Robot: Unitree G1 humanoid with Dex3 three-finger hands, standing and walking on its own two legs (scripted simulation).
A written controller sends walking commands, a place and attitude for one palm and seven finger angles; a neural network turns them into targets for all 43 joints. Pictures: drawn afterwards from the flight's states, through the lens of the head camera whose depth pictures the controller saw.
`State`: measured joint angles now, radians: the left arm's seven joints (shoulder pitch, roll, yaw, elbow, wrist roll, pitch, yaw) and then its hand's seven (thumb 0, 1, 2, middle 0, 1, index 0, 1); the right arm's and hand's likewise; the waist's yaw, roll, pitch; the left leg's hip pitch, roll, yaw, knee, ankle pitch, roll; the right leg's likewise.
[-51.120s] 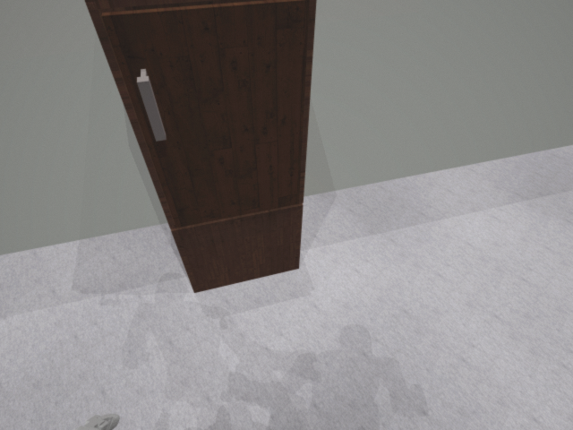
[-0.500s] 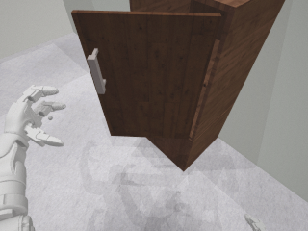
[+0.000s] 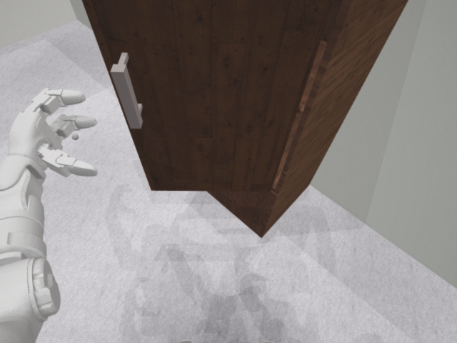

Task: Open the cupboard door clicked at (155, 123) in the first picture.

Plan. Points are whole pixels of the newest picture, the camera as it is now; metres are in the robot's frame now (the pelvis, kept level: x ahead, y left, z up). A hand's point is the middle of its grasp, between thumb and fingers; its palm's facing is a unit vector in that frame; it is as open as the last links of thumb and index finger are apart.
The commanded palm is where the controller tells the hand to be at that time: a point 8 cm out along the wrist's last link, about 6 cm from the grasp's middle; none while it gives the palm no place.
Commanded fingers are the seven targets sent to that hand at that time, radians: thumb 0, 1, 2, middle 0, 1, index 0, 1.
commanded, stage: move the hooked fingers beside the handle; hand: left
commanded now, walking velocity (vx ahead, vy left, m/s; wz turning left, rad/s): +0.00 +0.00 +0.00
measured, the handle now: (130, 92) +0.55 +0.19 +0.10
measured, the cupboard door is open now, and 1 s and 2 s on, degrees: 44 44 44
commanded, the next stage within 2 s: slide the fingers in behind the handle in 1.60 s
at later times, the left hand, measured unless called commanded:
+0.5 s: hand (89, 108) +0.50 +0.25 +0.11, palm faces +0.01 -1.00 -0.01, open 13.9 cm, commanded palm +0.48 +0.30 +0.11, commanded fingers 0.00 -0.50 0.30 -0.30 -1.20 -0.30 -1.20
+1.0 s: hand (93, 111) +0.50 +0.25 +0.11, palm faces +0.01 -1.00 -0.01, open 14.0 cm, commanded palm +0.48 +0.29 +0.10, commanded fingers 0.00 -0.50 0.30 -0.30 -1.20 -0.30 -1.20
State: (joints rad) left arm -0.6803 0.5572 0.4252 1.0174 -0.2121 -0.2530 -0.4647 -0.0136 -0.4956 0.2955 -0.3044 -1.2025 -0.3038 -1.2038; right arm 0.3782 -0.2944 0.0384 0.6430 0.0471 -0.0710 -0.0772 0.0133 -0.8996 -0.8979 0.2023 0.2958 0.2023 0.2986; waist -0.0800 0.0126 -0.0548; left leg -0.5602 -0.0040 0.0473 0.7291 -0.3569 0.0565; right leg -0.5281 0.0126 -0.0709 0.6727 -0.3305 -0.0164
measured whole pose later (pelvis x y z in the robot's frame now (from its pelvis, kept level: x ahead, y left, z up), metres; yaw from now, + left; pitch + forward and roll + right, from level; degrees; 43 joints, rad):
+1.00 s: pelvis +0.02 +0.00 -0.01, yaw -1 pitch +16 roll -3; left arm -0.84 0.65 0.47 1.16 -0.14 -0.28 -0.42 -0.01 -0.50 0.30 -0.30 -1.20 -0.30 -1.20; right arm 0.43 -0.28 0.04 0.61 0.03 0.08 -0.05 0.01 -0.90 -0.90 0.20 0.30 0.20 0.30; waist -0.14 0.02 -0.08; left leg -0.67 0.02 0.05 0.79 -0.40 0.05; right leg -0.63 0.04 -0.07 0.70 -0.35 -0.02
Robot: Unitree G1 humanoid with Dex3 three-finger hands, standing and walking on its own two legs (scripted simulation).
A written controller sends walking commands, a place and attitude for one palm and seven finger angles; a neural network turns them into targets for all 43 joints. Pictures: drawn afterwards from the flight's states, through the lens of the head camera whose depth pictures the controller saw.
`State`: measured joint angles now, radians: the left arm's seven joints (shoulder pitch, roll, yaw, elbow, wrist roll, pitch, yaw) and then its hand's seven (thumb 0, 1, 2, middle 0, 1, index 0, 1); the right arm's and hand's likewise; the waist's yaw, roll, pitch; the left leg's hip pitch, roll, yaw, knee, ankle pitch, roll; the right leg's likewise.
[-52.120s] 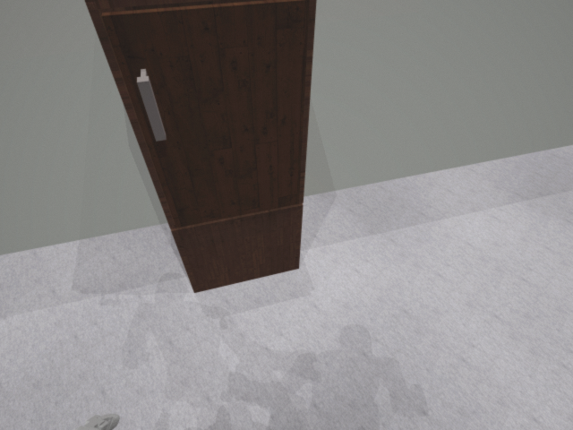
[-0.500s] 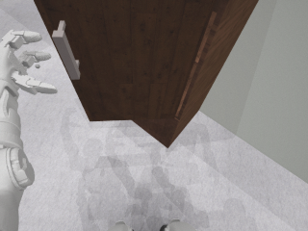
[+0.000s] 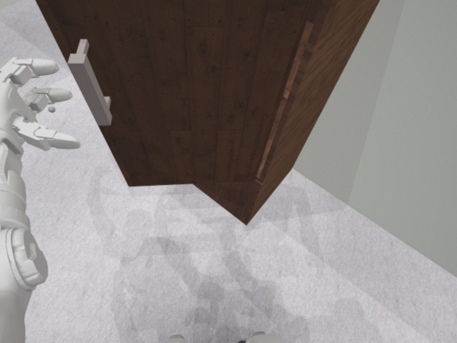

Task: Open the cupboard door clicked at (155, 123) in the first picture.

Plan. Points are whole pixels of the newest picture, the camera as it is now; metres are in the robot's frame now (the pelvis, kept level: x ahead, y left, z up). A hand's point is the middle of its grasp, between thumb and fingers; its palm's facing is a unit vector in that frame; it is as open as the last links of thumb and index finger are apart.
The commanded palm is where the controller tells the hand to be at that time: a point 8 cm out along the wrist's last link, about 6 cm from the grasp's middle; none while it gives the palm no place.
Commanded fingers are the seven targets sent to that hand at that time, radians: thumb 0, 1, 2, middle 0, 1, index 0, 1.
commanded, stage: move the hooked fingers beside the handle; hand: left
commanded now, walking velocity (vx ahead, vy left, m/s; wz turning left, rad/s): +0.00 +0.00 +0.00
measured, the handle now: (94, 85) +0.53 +0.21 +0.11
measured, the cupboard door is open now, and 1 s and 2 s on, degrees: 44 44 44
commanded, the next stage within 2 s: slide the fingers in behind the handle in 0.60 s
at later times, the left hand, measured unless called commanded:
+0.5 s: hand (46, 108) +0.48 +0.27 +0.11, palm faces +0.03 -1.00 -0.03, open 13.9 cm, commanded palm +0.46 +0.31 +0.11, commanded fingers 0.00 -0.50 0.30 -0.30 -1.20 -0.30 -1.20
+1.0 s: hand (65, 108) +0.49 +0.25 +0.10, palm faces +0.00 -1.00 +0.01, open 13.9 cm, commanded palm +0.46 +0.29 +0.11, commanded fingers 0.00 -0.50 0.30 -0.30 -1.20 -0.30 -1.20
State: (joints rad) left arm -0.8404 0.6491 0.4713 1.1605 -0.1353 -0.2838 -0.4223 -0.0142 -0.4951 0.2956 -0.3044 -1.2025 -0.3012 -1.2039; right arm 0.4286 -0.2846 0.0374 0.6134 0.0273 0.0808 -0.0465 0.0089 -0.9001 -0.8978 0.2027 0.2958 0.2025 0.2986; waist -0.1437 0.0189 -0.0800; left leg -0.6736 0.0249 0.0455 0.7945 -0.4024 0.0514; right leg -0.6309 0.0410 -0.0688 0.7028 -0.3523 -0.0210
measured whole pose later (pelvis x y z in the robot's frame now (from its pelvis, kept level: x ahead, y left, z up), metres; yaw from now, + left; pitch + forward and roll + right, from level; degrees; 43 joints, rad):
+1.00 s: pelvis -0.01 +0.01 -0.01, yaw +0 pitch +17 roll -4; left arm -0.90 0.60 0.42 1.19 -0.13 -0.29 -0.38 -0.01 -0.50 0.30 -0.30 -1.20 -0.30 -1.20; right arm 0.42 -0.28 0.04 0.61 0.02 0.07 -0.04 0.01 -0.90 -0.90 0.20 0.30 0.20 0.30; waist -0.15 0.02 -0.08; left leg -0.72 0.02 0.05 0.84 -0.41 0.07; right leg -0.67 0.03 -0.07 0.73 -0.36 0.00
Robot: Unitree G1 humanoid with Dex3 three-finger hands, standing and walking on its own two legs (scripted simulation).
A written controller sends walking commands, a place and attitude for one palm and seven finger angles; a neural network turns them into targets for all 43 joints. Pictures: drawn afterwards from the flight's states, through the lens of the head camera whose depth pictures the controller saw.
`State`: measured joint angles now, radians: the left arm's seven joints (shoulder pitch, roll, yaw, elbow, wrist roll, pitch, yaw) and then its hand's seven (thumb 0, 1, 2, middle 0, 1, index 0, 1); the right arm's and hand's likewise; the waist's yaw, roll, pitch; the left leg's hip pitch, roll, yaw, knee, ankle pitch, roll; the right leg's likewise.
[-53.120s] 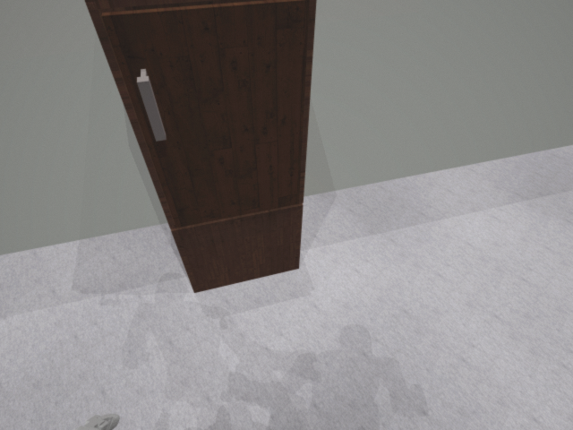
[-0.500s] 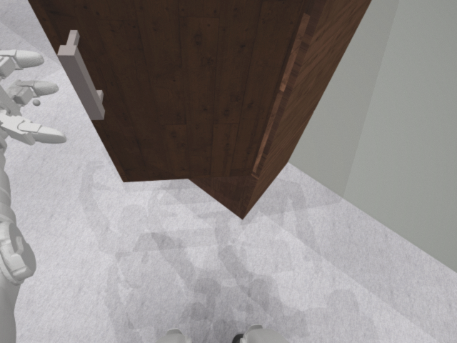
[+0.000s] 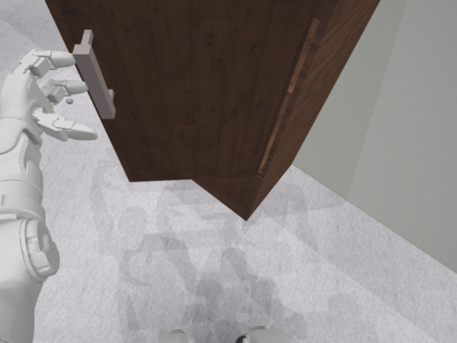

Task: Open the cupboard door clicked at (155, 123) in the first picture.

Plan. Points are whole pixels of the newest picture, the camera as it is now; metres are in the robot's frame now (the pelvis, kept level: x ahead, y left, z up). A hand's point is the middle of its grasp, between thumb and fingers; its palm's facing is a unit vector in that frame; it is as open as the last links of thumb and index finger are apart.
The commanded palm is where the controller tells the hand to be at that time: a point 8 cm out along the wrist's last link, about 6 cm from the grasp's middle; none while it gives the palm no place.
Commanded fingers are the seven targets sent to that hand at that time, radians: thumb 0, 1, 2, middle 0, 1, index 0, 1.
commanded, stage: slide the fingers in behind the handle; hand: left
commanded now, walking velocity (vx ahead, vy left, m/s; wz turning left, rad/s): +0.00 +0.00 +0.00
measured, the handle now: (98, 77) +0.54 +0.19 +0.11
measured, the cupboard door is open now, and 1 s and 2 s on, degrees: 44 44 45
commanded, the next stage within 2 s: close the thumb around the handle in 1.30 s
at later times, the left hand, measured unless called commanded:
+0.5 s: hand (97, 101) +0.49 +0.19 +0.11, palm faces +0.02 -1.00 +0.00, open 13.9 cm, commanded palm +0.46 +0.24 +0.11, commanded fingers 0.00 -0.50 0.30 -0.30 -1.20 -0.30 -1.20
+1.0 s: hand (109, 103) +0.48 +0.17 +0.12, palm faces +0.04 -1.00 -0.01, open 14.1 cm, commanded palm +0.46 +0.21 +0.11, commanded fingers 0.00 -0.50 0.30 -0.30 -1.20 -0.30 -1.20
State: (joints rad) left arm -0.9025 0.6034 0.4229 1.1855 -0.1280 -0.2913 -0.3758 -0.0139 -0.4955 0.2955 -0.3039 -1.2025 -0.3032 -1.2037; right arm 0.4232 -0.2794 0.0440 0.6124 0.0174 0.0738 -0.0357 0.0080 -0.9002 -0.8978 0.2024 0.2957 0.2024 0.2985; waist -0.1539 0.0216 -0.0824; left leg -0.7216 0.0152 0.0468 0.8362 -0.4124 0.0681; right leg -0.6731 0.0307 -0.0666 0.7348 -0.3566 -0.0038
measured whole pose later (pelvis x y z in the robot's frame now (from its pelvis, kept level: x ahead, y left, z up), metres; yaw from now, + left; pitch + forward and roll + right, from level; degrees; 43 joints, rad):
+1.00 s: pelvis -0.01 -0.03 +0.00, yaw +1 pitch +15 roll -2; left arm -0.88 0.47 0.35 1.14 -0.13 -0.32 -0.22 -0.01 -0.50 0.30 -0.29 -1.20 -0.28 -1.20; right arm 0.41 -0.28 0.02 0.63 0.02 0.04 -0.02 0.01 -0.90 -0.90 0.20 0.30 0.20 0.30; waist -0.13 0.03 -0.08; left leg -0.68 0.02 0.04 0.81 -0.39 0.04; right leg -0.65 0.04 -0.07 0.75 -0.36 -0.04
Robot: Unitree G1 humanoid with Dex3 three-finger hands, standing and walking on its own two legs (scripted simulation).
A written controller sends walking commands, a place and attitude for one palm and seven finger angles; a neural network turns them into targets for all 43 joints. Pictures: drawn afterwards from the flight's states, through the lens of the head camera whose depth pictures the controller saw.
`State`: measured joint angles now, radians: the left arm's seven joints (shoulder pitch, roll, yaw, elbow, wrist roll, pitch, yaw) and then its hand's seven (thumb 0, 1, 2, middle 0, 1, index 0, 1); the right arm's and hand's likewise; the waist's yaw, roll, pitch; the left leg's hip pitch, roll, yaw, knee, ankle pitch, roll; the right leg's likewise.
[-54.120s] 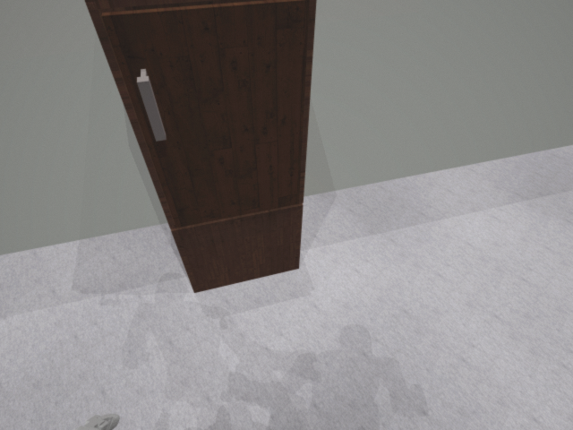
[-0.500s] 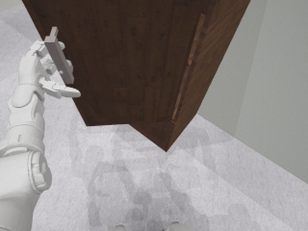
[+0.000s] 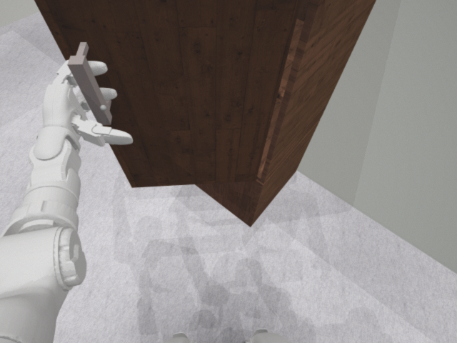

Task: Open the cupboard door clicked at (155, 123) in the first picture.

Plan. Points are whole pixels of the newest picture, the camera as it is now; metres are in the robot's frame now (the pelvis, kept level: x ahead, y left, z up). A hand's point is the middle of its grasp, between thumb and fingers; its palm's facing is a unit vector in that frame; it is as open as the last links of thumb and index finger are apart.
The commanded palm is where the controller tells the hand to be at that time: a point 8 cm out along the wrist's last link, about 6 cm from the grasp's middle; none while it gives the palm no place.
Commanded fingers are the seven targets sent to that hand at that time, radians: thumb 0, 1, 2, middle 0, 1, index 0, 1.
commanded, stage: slide the fingers in behind the handle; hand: left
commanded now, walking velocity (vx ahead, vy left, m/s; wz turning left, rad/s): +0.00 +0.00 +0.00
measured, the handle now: (94, 86) +0.55 +0.21 +0.11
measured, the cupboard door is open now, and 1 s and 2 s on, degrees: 44 45 75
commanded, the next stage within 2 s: close the thumb around the handle in 0.30 s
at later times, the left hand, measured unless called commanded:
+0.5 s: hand (103, 108) +0.49 +0.19 +0.11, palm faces +0.02 -1.00 +0.00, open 13.8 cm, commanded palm +0.47 +0.23 +0.11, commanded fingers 0.00 -0.16 0.44 -0.32 -1.24 -0.32 -1.24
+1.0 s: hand (103, 109) +0.49 +0.19 +0.11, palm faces +0.03 -1.00 -0.01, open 6.0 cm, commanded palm +0.47 +0.23 +0.11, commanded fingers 0.00 0.90 0.90 -0.40 -1.35 -0.40 -1.35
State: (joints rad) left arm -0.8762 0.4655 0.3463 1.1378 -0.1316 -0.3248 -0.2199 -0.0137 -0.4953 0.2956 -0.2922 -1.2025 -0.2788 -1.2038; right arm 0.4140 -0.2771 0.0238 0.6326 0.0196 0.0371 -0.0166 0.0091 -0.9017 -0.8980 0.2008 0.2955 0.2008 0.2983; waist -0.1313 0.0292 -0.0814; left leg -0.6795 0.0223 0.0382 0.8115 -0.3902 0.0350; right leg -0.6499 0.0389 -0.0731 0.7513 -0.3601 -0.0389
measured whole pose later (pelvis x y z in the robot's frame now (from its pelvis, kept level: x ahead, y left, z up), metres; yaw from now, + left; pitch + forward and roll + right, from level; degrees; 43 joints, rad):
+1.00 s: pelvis +0.00 +0.01 +0.00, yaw +0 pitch +15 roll -2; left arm -0.88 0.43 0.31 1.14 -0.13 -0.35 -0.19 0.00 0.68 0.80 -0.37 -1.33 -0.35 -1.33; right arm 0.42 -0.27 0.02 0.66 0.01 0.03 -0.01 0.01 -0.90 -0.90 0.20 0.30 0.20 0.30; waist -0.12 0.04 -0.09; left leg -0.69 0.01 0.04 0.83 -0.40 0.05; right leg -0.65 0.03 -0.07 0.76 -0.37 -0.02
